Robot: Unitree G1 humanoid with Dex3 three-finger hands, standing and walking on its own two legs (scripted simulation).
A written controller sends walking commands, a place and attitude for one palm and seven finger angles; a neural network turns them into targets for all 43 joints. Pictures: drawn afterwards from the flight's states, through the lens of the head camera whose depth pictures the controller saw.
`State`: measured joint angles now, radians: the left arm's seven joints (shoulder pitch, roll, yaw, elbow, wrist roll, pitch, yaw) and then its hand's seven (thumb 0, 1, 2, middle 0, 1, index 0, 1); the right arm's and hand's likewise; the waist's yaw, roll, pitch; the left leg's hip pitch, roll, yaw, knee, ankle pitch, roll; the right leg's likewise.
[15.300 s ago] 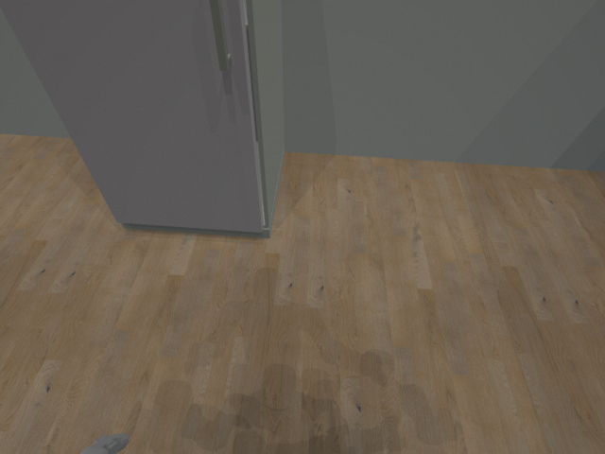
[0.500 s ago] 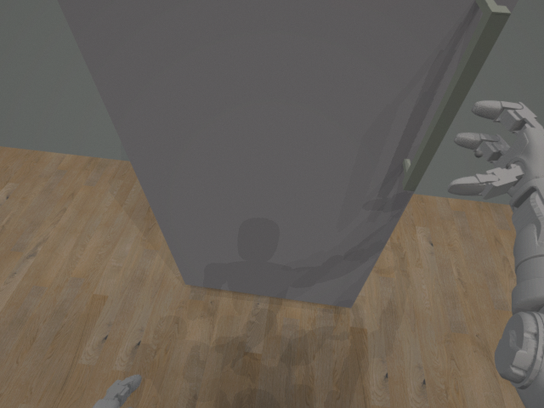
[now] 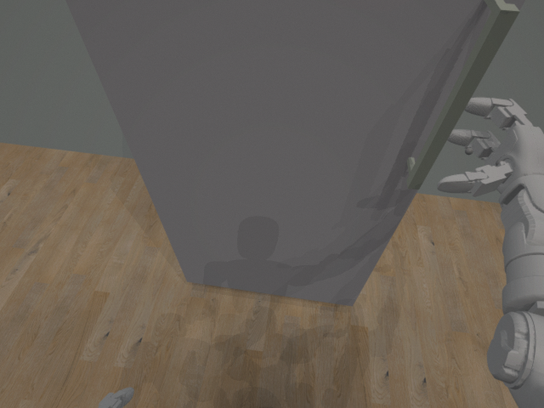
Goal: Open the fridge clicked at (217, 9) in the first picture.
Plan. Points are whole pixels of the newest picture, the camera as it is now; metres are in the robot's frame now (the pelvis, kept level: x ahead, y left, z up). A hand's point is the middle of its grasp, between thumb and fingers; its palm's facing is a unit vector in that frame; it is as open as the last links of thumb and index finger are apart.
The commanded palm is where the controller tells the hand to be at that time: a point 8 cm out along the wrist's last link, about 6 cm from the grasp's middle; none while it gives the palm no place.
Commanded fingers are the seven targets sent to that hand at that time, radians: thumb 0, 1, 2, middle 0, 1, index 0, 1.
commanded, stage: feel for the door with the fingertips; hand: right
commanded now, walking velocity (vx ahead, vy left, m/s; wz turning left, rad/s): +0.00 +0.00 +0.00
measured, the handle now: (445, 108) +0.52 -0.19 +0.18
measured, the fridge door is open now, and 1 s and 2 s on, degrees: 0 0 0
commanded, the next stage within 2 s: slide the fingers in behind the handle in 0.70 s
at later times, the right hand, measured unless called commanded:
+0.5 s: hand (459, 142) +0.46 -0.20 +0.17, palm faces +0.06 +1.00 -0.02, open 14.0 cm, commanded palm +0.44 -0.25 +0.17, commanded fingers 0.00 0.50 -0.30 0.30 1.20 0.30 1.20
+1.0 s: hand (456, 137) +0.48 -0.20 +0.16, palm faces +0.04 +1.00 +0.00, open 13.8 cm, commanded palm +0.45 -0.25 +0.17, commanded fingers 0.00 0.50 -0.30 0.30 1.20 0.30 1.20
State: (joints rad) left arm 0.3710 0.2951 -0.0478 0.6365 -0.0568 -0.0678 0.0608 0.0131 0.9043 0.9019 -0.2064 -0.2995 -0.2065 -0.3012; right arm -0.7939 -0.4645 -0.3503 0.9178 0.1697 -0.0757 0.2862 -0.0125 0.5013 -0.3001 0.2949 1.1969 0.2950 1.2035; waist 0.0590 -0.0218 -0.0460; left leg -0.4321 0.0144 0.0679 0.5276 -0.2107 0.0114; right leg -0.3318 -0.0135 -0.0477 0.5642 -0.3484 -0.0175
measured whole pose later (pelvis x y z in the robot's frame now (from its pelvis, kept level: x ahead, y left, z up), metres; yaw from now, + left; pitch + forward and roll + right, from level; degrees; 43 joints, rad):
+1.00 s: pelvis -0.01 +0.00 +0.00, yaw +0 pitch +9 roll +1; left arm 0.43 0.29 -0.05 0.67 -0.04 -0.07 0.05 0.01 0.90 0.90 -0.21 -0.30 -0.21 -0.30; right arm -0.95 -0.52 -0.38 1.14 0.13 -0.17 0.26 -0.01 0.50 -0.30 0.33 1.23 0.34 1.23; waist 0.11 -0.02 -0.05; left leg -0.51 0.01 0.06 0.55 -0.20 0.01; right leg -0.42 -0.02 -0.05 0.60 -0.35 -0.02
